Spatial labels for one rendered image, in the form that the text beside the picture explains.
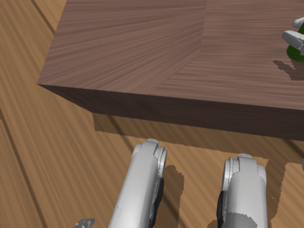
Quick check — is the bottle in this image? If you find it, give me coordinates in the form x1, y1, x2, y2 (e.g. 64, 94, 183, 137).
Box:
287, 23, 304, 62

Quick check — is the left robot foot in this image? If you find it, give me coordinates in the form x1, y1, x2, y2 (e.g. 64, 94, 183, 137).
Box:
149, 178, 164, 228

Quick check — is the left robot hand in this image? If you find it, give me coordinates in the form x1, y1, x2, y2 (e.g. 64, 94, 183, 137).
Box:
72, 218, 95, 228

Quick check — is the right robot hand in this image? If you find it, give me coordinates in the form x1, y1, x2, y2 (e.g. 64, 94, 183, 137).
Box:
282, 17, 304, 56

